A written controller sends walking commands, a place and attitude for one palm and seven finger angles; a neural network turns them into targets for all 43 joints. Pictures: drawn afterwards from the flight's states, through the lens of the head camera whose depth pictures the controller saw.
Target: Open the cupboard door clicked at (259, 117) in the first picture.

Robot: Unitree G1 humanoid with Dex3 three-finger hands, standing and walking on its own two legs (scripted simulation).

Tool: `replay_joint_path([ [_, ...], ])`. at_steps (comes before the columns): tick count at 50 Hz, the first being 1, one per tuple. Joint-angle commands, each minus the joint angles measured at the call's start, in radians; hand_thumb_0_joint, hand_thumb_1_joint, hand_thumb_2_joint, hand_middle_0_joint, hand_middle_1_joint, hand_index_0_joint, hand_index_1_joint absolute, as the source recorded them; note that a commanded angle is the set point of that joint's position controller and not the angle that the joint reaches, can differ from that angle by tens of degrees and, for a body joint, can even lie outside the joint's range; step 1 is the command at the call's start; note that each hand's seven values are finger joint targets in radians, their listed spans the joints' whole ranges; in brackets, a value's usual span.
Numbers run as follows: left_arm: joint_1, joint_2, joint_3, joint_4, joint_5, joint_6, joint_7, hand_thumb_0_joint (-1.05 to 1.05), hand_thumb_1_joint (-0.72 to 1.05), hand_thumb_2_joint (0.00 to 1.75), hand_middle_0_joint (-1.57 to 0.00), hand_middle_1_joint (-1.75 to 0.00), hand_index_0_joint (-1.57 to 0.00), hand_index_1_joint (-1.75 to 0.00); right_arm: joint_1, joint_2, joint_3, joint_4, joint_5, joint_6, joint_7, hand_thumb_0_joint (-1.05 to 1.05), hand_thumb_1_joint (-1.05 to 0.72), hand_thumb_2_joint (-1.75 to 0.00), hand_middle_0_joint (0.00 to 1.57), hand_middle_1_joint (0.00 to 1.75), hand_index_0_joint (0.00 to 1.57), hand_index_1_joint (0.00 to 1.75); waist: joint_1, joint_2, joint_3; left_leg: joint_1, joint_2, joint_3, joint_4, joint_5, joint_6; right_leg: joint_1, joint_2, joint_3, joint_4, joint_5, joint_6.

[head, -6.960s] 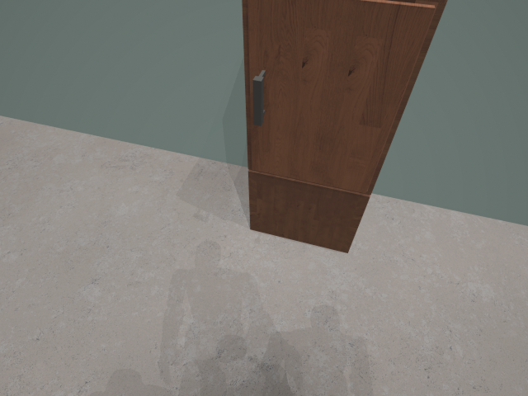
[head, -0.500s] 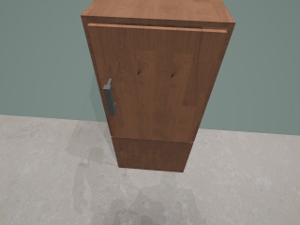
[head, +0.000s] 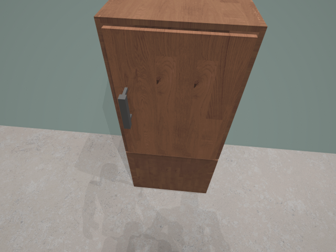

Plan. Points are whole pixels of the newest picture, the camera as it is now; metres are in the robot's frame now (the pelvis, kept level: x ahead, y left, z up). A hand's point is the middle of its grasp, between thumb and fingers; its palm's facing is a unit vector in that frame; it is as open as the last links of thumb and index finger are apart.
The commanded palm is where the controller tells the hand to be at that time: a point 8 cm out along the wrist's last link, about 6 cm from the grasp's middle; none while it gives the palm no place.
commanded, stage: come to a stop and stand still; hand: left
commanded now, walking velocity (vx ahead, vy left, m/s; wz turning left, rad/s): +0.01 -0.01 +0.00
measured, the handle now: (126, 108) +0.58 +0.19 -0.03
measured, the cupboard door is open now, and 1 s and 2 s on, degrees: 0 0 0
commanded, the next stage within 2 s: look again from close up in 0.90 s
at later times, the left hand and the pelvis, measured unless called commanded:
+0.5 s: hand out of the picture +0.02 +0.21 -0.17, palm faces +0.00 -0.97 -0.26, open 7.4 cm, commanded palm none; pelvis -0.01 +0.01 -0.01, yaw +0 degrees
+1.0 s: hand out of the picture +0.04 +0.20 -0.17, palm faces -0.01 -0.97 -0.23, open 7.4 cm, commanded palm none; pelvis +0.00 +0.01 +0.00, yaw +0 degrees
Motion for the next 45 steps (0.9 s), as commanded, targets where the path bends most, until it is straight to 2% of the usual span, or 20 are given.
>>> replay_joint_path([
  [1,0.161,0.077,0.018,-0.004,0.006,-0.037,0.058,0.00,0.90,0.90,-0.20,-0.30,-0.20,-0.30,-0.048,-0.113,-0.030,-0.089,0.008,-0.018,-0.001,0.00,-0.90,-0.90,0.20,0.30,0.20,0.30,0.040,0.036,-0.049,-0.032,0.111,-0.004,0.118,0.067,-0.004,0.021,-0.158,0.133,-0.048,0.314,-0.008],
  [2,0.100,0.147,0.020,-0.019,0.004,-0.056,0.050,0.00,0.90,0.90,-0.20,-0.30,-0.20,-0.30,-0.035,-0.103,-0.026,-0.126,0.009,-0.012,0.003,0.00,-0.90,-0.90,0.20,0.30,0.20,0.30,-0.015,0.047,-0.070,-0.034,0.069,-0.014,0.098,0.047,-0.011,0.021,-0.190,0.143,-0.014,0.437,-0.037],
  [3,0.073,0.148,0.025,-0.055,0.002,-0.055,0.045,0.00,0.90,0.90,-0.20,-0.30,-0.20,-0.30,0.050,-0.085,-0.030,-0.126,0.001,-0.016,0.001,0.00,-0.90,-0.90,0.20,0.30,0.20,0.30,-0.036,0.037,-0.164,-0.015,0.071,-0.032,0.058,0.045,-0.001,0.072,-0.176,0.140,0.041,0.417,-0.052],
  [4,0.053,0.137,0.026,-0.066,0.000,-0.050,0.041,0.00,0.90,0.90,-0.20,-0.30,-0.20,-0.30,0.056,-0.102,-0.036,-0.127,0.000,-0.016,-0.003,0.00,-0.90,-0.90,0.20,0.30,0.20,0.30,-0.031,0.014,-0.175,-0.009,0.086,-0.049,0.053,0.117,0.009,0.074,-0.143,0.109,0.053,0.343,-0.047],
  [5,0.051,0.124,0.023,-0.073,-0.001,-0.042,0.037,0.00,0.90,0.90,-0.20,-0.30,-0.20,-0.30,0.043,-0.107,-0.037,-0.131,0.001,-0.013,-0.006,0.00,-0.90,-0.90,0.20,0.30,0.20,0.30,-0.023,-0.004,-0.142,-0.013,0.096,-0.057,0.043,0.135,0.016,0.050,-0.125,0.098,0.038,0.243,-0.039],
  [6,0.048,0.114,0.021,-0.076,-0.001,-0.034,0.034,0.00,0.90,0.90,-0.20,-0.30,-0.20,-0.30,0.034,-0.110,-0.039,-0.137,0.001,-0.009,-0.007,0.00,-0.90,-0.90,0.20,0.30,0.20,0.30,-0.022,-0.009,-0.088,-0.035,0.097,-0.065,0.025,0.087,0.021,0.013,-0.112,0.096,0.012,0.115,-0.034],
  [7,0.037,0.111,0.021,-0.080,0.003,-0.027,0.031,0.00,0.90,0.90,-0.20,-0.30,-0.20,-0.30,0.032,-0.110,-0.038,-0.143,-0.002,-0.008,-0.006,0.00,-0.90,-0.90,0.20,0.30,0.20,0.30,-0.018,0.024,-0.027,-0.064,0.102,-0.074,0.004,0.072,0.025,-0.022,-0.097,0.092,0.007,0.037,-0.035],
  [8,0.038,0.114,0.023,-0.088,0.004,-0.023,0.030,0.00,0.90,0.90,-0.20,-0.30,-0.20,-0.30,0.021,-0.114,-0.040,-0.152,-0.002,-0.006,-0.006,0.00,-0.90,-0.90,0.20,0.30,0.20,0.30,-0.013,0.002,0.026,-0.098,0.097,-0.085,-0.011,0.031,0.028,-0.045,-0.089,0.095,-0.008,-0.024,-0.031],
  [11,0.047,0.116,0.027,-0.105,0.007,-0.015,0.023,0.00,0.90,0.90,-0.20,-0.30,-0.20,-0.30,0.025,-0.136,-0.048,-0.164,-0.006,-0.001,-0.001,0.00,-0.90,-0.90,0.20,0.30,0.20,0.30,-0.014,-0.016,0.089,-0.157,0.083,-0.106,-0.062,-0.177,0.032,-0.098,-0.076,0.110,-0.036,-0.203,-0.031],
  [12,0.053,0.116,0.028,-0.110,0.009,-0.014,0.023,0.00,0.90,0.90,-0.20,-0.30,-0.20,-0.30,0.034,-0.131,-0.050,-0.165,-0.008,-0.002,0.000,0.00,-0.90,-0.90,0.20,0.30,0.20,0.30,-0.013,0.010,0.087,-0.166,0.085,-0.112,-0.075,-0.192,0.035,-0.092,-0.073,0.101,-0.028,-0.194,-0.031],
  [15,0.074,0.115,0.035,-0.121,0.011,-0.012,0.020,0.00,0.90,0.90,-0.20,-0.30,-0.20,-0.30,0.033,-0.146,-0.056,-0.169,-0.010,-0.002,0.000,0.00,-0.90,-0.90,0.20,0.30,0.20,0.30,-0.007,0.007,0.063,-0.184,0.085,-0.126,-0.088,-0.253,0.042,-0.083,-0.067,0.100,-0.021,-0.204,-0.027],
  [18,0.073,0.116,0.038,-0.132,0.009,-0.017,0.018,0.00,0.90,0.90,-0.20,-0.30,-0.20,-0.30,0.043,-0.146,-0.056,-0.166,-0.008,-0.009,-0.001,0.00,-0.90,-0.90,0.20,0.30,0.20,0.30,-0.010,0.002,0.027,-0.160,0.088,-0.123,-0.078,-0.210,0.044,-0.071,-0.073,0.104,-0.024,-0.167,-0.030],
  [20,0.067,0.119,0.037,-0.131,0.007,-0.021,0.018,0.00,0.90,0.90,-0.20,-0.30,-0.20,-0.30,0.047,-0.143,-0.054,-0.157,-0.006,-0.013,-0.002,0.00,-0.90,-0.90,0.20,0.30,0.20,0.30,-0.010,-0.028,0.019,-0.143,0.086,-0.115,-0.068,-0.159,0.044,-0.061,-0.081,0.109,-0.033,-0.135,-0.031],
  [23,0.058,0.126,0.039,-0.128,0.006,-0.023,0.017,0.00,0.90,0.90,-0.20,-0.30,-0.20,-0.30,0.049,-0.149,-0.052,-0.140,-0.004,-0.018,-0.002,0.00,-0.90,-0.90,0.20,0.30,0.20,0.30,-0.010,0.005,0.013,-0.138,0.092,-0.117,-0.075,-0.127,0.043,-0.046,-0.084,0.106,-0.030,-0.100,-0.032],
  [28,0.054,0.134,0.035,-0.106,0.004,-0.026,0.016,0.00,0.90,0.90,-0.20,-0.30,-0.20,-0.30,0.044,-0.154,-0.048,-0.114,-0.002,-0.020,-0.003,0.00,-0.90,-0.90,0.20,0.30,0.20,0.30,-0.006,0.007,0.005,-0.119,0.094,-0.105,-0.069,-0.065,0.039,-0.022,-0.092,0.107,-0.040,-0.052,-0.032],
  [31,0.051,0.138,0.033,-0.093,0.002,-0.026,0.015,0.00,0.90,0.90,-0.20,-0.30,-0.20,-0.30,0.044,-0.152,-0.045,-0.097,-0.001,-0.019,-0.003,0.00,-0.90,-0.90,0.20,0.30,0.20,0.30,-0.008,-0.009,-0.006,-0.100,0.092,-0.094,-0.064,-0.045,0.034,-0.016,-0.097,0.112,-0.052,-0.051,-0.032],
  [35,0.039,0.141,0.030,-0.081,0.002,-0.024,0.014,0.00,0.90,0.90,-0.20,-0.30,-0.20,-0.30,0.036,-0.156,-0.041,-0.080,-0.001,-0.017,-0.003,0.00,-0.90,-0.90,0.20,0.30,0.20,0.30,-0.008,0.017,0.004,-0.100,0.094,-0.094,-0.075,-0.045,0.030,-0.014,-0.097,0.113,-0.059,-0.052,-0.031],
  [45,0.024,0.138,0.028,-0.067,0.001,-0.024,0.014,0.00,0.90,0.90,-0.20,-0.30,-0.20,-0.30,0.019,-0.152,-0.036,-0.058,-0.001,-0.015,-0.002,0.00,-0.90,-0.90,0.20,0.30,0.20,0.30,-0.007,0.005,-0.001,-0.081,0.096,-0.089,-0.080,-0.010,0.025,0.003,-0.099,0.110,-0.072,-0.025,-0.027],
])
